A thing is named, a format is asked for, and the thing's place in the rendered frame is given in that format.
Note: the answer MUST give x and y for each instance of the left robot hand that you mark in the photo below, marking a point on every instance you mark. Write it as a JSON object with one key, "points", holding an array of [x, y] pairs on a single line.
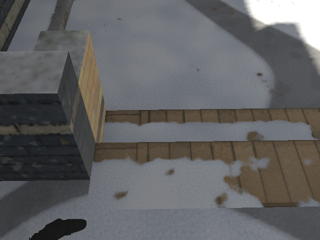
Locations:
{"points": [[59, 228]]}

